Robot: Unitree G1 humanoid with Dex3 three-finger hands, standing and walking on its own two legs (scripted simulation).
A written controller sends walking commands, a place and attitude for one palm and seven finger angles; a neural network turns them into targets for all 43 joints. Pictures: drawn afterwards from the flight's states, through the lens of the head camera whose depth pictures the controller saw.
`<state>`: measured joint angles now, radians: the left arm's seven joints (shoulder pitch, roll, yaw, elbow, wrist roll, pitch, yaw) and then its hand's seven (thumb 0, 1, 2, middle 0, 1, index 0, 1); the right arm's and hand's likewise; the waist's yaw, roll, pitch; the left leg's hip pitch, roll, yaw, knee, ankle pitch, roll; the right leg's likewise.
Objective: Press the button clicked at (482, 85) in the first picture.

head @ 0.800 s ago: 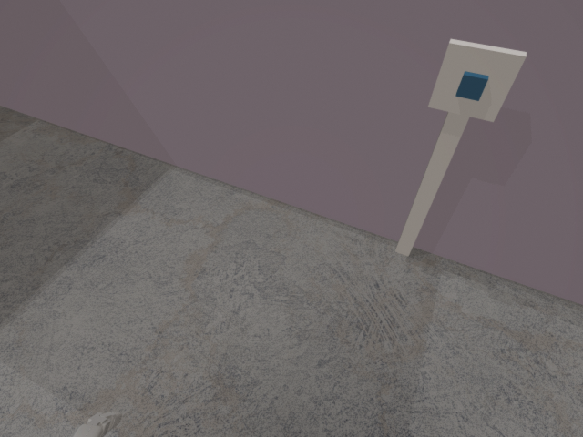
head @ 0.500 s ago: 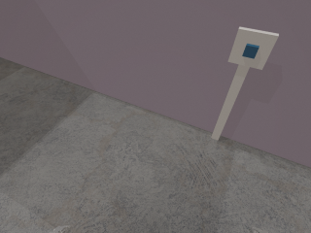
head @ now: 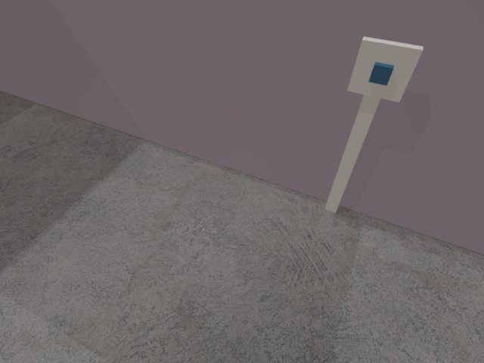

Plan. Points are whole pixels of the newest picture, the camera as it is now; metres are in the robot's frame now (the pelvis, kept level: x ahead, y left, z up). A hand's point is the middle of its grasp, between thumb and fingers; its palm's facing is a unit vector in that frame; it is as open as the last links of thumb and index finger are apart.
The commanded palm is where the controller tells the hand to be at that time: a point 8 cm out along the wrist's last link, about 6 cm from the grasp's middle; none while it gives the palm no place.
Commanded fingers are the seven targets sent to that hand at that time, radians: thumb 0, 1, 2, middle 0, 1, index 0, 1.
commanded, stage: stand and wait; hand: left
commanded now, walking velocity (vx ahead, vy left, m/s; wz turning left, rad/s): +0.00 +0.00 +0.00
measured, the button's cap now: (381, 73) +0.98 -0.41 +0.02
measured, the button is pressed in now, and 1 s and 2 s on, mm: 0 0 0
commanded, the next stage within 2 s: look at it before walking up in 0.02 s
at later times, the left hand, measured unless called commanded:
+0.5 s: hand out of the picture +0.08 +0.24 -0.15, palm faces -0.03 -0.94 -0.34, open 7.4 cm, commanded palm none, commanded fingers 0.00 0.90 0.90 -0.20 -0.30 -0.20 -0.30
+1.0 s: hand out of the picture +0.07 +0.22 -0.17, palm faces -0.09 -0.95 -0.31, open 7.4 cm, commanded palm none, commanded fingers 0.00 0.90 0.90 -0.20 -0.30 -0.20 -0.30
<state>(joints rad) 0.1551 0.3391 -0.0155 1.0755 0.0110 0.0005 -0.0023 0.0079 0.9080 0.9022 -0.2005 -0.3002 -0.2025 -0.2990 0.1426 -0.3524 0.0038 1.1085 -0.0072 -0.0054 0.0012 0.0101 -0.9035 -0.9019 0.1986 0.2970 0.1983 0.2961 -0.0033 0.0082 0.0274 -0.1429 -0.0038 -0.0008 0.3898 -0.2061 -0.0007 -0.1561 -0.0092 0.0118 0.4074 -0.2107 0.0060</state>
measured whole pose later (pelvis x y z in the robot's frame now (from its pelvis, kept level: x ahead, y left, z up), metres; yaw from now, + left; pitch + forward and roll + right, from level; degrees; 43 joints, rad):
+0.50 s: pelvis +0.00 +0.00 +0.00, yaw +0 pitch -2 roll +0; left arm 0.14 0.34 -0.01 1.08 0.01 -0.01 0.00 0.01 0.91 0.90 -0.20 -0.30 -0.20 -0.30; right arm 0.13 -0.35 0.00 1.12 -0.01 -0.01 0.00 0.01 -0.90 -0.90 0.20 0.30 0.20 0.30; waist 0.00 0.00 0.03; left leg -0.14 0.00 0.00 0.37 -0.20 0.00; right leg -0.15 -0.01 0.01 0.39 -0.20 0.00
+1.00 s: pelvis +0.00 +0.00 -0.01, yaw -5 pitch -1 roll +1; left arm 0.19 0.30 0.01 1.02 0.02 0.05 0.00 0.01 0.91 0.90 -0.20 -0.30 -0.20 -0.30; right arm 0.12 -0.28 -0.01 1.02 -0.01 0.02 -0.02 0.01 -0.90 -0.90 0.20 0.30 0.20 0.30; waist 0.02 -0.01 0.06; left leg -0.19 0.02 0.09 0.48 -0.26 -0.01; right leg -0.27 0.02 0.09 0.55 -0.25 0.00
